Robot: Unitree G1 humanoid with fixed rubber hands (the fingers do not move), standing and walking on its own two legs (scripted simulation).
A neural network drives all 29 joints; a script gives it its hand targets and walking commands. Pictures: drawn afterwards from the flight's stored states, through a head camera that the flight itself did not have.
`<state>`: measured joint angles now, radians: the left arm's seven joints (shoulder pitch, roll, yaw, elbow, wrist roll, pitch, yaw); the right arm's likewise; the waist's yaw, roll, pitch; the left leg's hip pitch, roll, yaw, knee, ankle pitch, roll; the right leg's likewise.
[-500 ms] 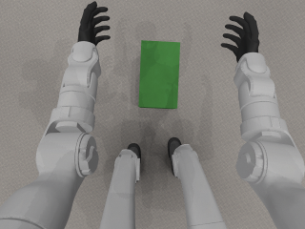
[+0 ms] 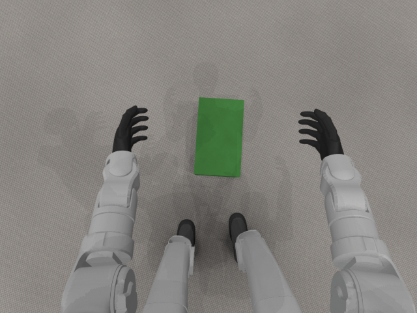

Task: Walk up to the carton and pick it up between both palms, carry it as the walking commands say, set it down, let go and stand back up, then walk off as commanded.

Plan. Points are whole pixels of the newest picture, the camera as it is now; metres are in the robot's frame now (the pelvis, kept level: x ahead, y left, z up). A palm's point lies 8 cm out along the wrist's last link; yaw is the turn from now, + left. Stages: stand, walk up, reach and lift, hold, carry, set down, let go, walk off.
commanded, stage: let go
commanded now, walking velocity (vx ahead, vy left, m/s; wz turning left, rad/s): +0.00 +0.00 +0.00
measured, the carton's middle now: (218, 139) +0.48 -0.04 -0.63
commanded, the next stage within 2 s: stand in 1.00 s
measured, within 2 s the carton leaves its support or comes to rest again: neither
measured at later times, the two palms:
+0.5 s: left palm (58, 251) +0.23 +0.23 -0.02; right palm (377, 251) +0.21 -0.22 -0.01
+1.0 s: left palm (40, 267) +0.21 +0.25 -0.01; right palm (372, 254) +0.21 -0.21 -0.01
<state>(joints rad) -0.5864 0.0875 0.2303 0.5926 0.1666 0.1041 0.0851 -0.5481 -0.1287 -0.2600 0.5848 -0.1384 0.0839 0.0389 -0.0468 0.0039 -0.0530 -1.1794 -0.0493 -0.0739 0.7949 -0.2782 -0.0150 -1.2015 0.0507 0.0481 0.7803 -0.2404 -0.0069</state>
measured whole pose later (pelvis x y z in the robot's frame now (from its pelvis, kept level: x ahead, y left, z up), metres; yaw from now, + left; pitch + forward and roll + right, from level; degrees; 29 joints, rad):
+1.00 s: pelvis +0.05 +0.02 +0.06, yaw -1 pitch -5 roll +0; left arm 0.21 0.22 0.02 0.45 -0.01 0.12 -0.05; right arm 0.21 -0.20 -0.04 0.41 -0.02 0.20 0.04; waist 0.01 0.00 0.11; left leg -0.07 -0.04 -0.04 0.47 -0.31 0.03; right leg -0.10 0.03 0.07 0.47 -0.28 0.00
